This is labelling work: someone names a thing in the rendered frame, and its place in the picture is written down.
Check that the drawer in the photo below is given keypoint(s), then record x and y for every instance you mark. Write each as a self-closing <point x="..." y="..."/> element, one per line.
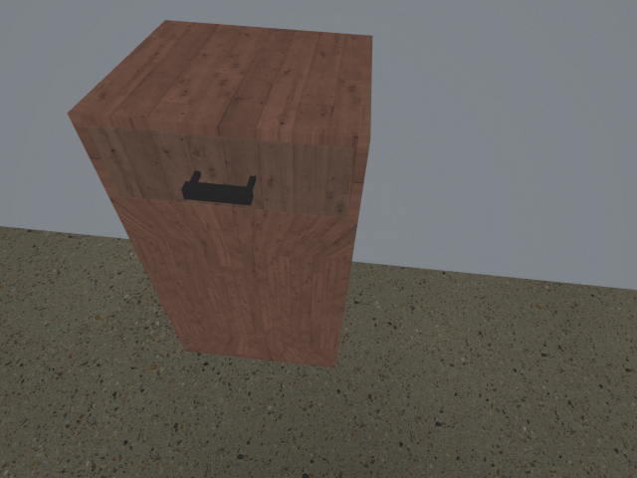
<point x="290" y="177"/>

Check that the handle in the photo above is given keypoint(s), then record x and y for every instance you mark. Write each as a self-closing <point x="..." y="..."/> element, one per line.
<point x="194" y="190"/>

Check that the cabinet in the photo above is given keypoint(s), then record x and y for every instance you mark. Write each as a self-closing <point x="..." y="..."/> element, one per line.
<point x="242" y="282"/>

